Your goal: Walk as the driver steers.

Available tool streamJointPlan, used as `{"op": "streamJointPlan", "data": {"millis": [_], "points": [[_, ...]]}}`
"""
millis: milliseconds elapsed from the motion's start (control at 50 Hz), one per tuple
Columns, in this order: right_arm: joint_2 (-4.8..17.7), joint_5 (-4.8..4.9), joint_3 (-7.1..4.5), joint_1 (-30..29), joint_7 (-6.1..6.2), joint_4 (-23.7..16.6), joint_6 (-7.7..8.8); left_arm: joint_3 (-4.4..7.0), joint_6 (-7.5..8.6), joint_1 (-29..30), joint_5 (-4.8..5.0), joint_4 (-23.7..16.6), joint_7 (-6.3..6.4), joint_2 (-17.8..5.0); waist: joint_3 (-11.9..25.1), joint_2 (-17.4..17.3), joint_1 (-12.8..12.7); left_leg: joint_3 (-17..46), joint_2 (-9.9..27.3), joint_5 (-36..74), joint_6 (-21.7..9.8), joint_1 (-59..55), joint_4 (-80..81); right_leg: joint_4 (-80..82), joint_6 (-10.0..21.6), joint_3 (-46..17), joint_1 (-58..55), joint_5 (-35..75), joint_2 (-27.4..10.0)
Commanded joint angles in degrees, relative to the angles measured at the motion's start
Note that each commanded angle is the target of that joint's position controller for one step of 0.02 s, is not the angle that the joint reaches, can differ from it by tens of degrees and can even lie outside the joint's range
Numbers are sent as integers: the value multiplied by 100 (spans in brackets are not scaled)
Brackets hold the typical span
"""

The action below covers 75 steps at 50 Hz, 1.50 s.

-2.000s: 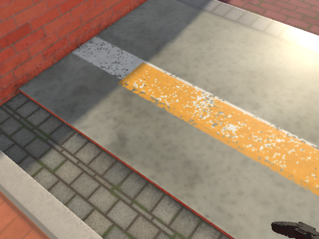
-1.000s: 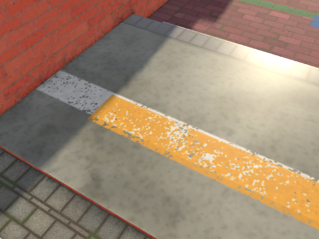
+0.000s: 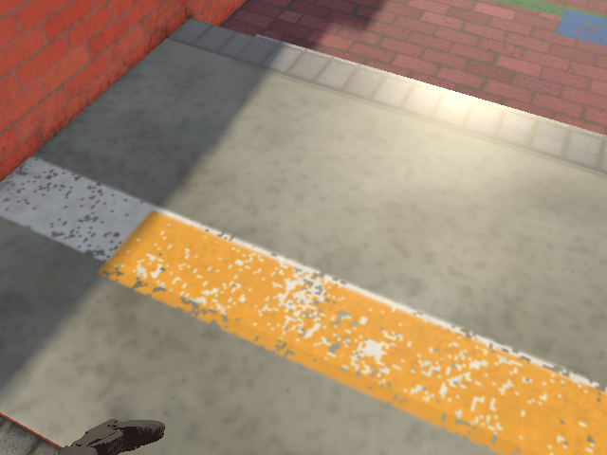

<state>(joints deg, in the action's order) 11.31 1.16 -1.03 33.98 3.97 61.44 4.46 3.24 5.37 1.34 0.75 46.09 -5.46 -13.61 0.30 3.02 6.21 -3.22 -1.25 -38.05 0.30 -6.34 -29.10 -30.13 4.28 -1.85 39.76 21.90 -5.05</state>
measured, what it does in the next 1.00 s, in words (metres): goes down: right foot 0.13 m lower, then left foot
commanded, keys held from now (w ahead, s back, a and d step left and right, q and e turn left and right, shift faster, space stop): w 0.68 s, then w+e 0.32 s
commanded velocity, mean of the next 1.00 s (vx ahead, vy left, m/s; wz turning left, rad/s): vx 0.49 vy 0.00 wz -0.09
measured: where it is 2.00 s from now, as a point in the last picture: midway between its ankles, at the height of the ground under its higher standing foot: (344, 231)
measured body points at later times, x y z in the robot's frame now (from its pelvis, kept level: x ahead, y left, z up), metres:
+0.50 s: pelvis +0.33 -0.05 -0.08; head +0.36 -0.04 +0.37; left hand +0.32 +0.23 -0.22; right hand +0.53 -0.29 -0.17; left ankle +0.51 +0.09 -0.78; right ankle +0.25 -0.15 -0.82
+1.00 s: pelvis +0.59 -0.01 -0.07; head +0.61 -0.01 +0.38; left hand +0.77 +0.23 -0.19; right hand +0.58 -0.28 -0.20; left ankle +0.53 +0.08 -0.82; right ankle +0.75 -0.21 -0.75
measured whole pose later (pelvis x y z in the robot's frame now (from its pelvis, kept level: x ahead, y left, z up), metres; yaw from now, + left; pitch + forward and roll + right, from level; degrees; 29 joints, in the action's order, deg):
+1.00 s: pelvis +0.59 -0.01 -0.07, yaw -7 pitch +1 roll +2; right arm 14.0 -0.7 -3.0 17.9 0.2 55.6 6.1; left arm 3.4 2.8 -8.3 1.2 51.0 -1.0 -16.1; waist -0.6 2.7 3.5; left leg -10.0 -2.4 -12.4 -2.6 -1.2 -10.4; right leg -43.4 1.5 -4.4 39.8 3.4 -5.9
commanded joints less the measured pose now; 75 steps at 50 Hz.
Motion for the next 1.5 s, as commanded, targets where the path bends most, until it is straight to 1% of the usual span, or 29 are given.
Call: {"op": "streamJointPlan", "data": {"millis": [20, 60, 100, 120, 140, 160, 180, 220, 300, 400, 520, 600, 620, 640, 680, 720, 760, 960, 1080, 1140, 1180, 1200, 1220, 1240, 1260, 1280, 1320, 1380, 1500], "points": [[787, 31, -169, 303, -25, -248, -78, -95, 185, 1154, 78, -597, -129, -210, -1183, -466, 153, 614, 1278, 3395, -674, 407, -26, 641, -75, 99, 269, -69, -58], [1043, 27, -240, 250, -126, -315, -97, -7, 257, 281, -35, -373, -56, -445, -558, -662, -169, 571, 1100, 5066, -580, 405, -1131, 684, -3, 314, -1265, -189, 223], [1118, -40, -258, -164, -286, -388, -60, 247, 208, -2069, 23, 373, 94, -1037, 462, -682, -1416, 496, 803, 5676, -404, 1447, -3874, 806, 310, 203, -4105, 156, 37], [543, -116, -189, -11, -344, -471, 63, 191, 172, -2725, -163, 632, 130, -1242, 1085, 649, -1392, 396, -25, 369, -38, 3509, -6498, -318, 603, -487, -6266, 2364, -851], [298, 47, -56, 939, -412, -426, 273, 185, 157, -3023, -270, 704, 198, -1460, 2400, 1709, -1061, 1653, -187, -603, -78, 4952, -7578, -1915, 1168, -1405, -8191, 4864, -1646], [661, 301, -80, 439, -464, -772, 397, 318, 49, -3433, -179, 760, 183, -1524, 3336, 1400, -1513, 1855, -153, -270, -15, 5491, -7194, -774, 1881, -2649, -8545, 2065, -2055], [768, 430, -82, -232, -422, -1005, 402, 340, -18, -3152, -210, 762, 250, -1508, 3054, 683, -1328, 1431, 251, 95, 22, 5531, -6923, 243, 1939, -3195, -7630, -793, -2092], [1035, 197, -198, -1005, -248, -1002, 215, 89, 138, -1520, -169, 247, 292, -859, 1364, -850, -808, 1107, 775, 1632, -42, 4892, -5623, 1230, 1576, -2696, -4585, -2064, -1780], [455, -19, -224, -1212, -202, -1077, -44, 99, 232, -1289, -171, 505, 327, -788, 162, 149, -330, 932, 1138, 2232, 96, 3690, -3533, 1869, 1314, -1173, -2111, -741, -1034], [404, -73, -173, -2629, -391, -1420, 32, 144, 90, -1635, 18, 628, 555, -899, 23, 32, -661, 486, 810, 3831, -136, 3632, -1086, 2205, 951, -192, -2667, -1122, -547], [725, -37, -221, -3618, -564, -1748, 88, 201, -20, -2128, 86, 884, 565, -1140, -432, -104, -847, 477, 661, 3755, -362, 4117, -228, 1983, 710, -308, -3872, -1971, -955], [1229, -62, -492, -2193, -581, -1301, 149, 144, -135, -1937, 30, 810, 569, -1115, 443, -123, -96, 26, 211, 3431, -725, 1778, 32, -22, 341, 126, -3655, -156, -455], [1703, -84, -626, -1194, -536, -1105, 140, 26, -136, -1995, -94, 661, 586, -908, 1201, -812, 209, 1290, 1248, 3498, -1117, 249, 100, -1862, 101, 457, -2597, -1541, -46], [2018, -120, -661, -928, -585, -1006, 120, -160, -24, -2635, -76, 650, 530, -210, 1751, -2297, -190, 3973, 2330, 2538, -1949, -1357, 894, -3653, -181, 269, -490, -5190, 929], [1243, -57, -423, -1598, -599, -1217, 192, 27, 143, -1850, 174, 543, 482, -1087, 913, -1212, -133, 3467, 2100, 2029, -1501, -513, 1306, -4386, 31, -425, 363, -4943, 359], [963, -125, -329, -2283, -602, -1329, 211, 54, 85, -1522, 123, 513, 553, -1011, 281, -625, -418, 2303, 1756, 2773, -1288, 788, 1660, -3826, -12, -311, -62, -4094, -112], [856, -178, -300, -2347, -594, -1251, 258, 61, -72, -1700, 129, 562, 552, -822, 201, -787, -618, 1684, 1556, 3095, -1190, 1298, 1979, -3508, -53, -377, -580, -3765, -273], [1132, -185, -363, -1923, -338, -942, 257, 53, -188, -686, 29, 160, 444, -502, -363, -604, -351, -157, 1407, 3933, -918, 1056, 2411, -1337, -299, -203, 13, -1609, -113], [1297, -72, -425, -1396, -316, -736, 38, -27, -193, 150, 49, -417, 227, -373, -678, -573, -87, -579, 1797, 4817, -865, -59, 1905, -525, -98, 372, 316, -2295, 20], [1533, -42, -492, -1645, -241, -836, -84, 107, -223, -294, 58, -527, 158, -625, -248, -914, -533, -820, 1854, 7534, -678, -252, 848, -530, 206, 842, -643, -3114, 474], [1562, -24, -490, -1811, -189, -941, -175, 419, -250, -1850, 94, -177, 225, -1129, 628, -833, -1393, -1019, 1537, 7951, -399, 405, -1254, -76, 569, 884, -2821, -2890, 920], [1376, -143, -413, -1708, -196, -1116, -106, 607, -315, -2628, 70, -31, 371, -1674, 1179, 57, -1594, -1011, 1246, 5647, -155, 1978, -3086, 21, 940, -672, -4571, -2917, -45], [591, -177, -190, -1335, -293, -1404, 112, 618, -282, -2251, 73, -215, 384, -1994, 1709, 1275, -906, -212, -161, 715, 188, 4393, -5098, 956, 2097, -4154, -6154, -3806, -1393], [1107, 26, -279, -1944, -397, -1524, 374, 468, -229, -2391, 26, -224, 358, -1532, 1888, 528, -1304, 930, 85, 688, 1, 4965, -5446, 1422, 1947, -4341, -6184, -3811, -1440], [1208, 186, -307, -2339, -437, -1683, 480, 390, -167, -2240, -6, -225, 369, -1222, 1206, 274, -1276, 884, 358, 1110, -163, 5253, -5246, 1353, 1684, -3372, -5658, -3360, -1230], [1146, 109, -303, -2378, -402, -1658, 505, 338, -114, -1873, 16, -281, 346, -1051, 662, -294, -980, 846, 623, 1532, -192, 5043, -4645, 1367, 1469, -2610, -4753, -2698, -926], [1228, -100, -399, -2277, -352, -1621, 376, 231, -95, -1373, -44, -475, 381, -767, 315, -306, -618, 833, 875, 1914, -101, 4344, -3957, 1596, 1321, -1939, -3596, -1950, -579], [1062, -195, -396, -2299, -350, -1753, 207, 287, -76, -1465, -7, -510, 476, -1007, 133, -235, -487, 700, 863, 2204, 203, 4179, -3119, 1803, 1383, -1594, -2969, -1376, -437], [756, -157, -263, -3435, -416, -2125, 228, 299, -142, -1967, 29, -412, 621, -1075, -11, 115, -964, 453, 421, 4449, 311, 3760, -597, 1739, 853, -970, -2673, -1871, 52]]}}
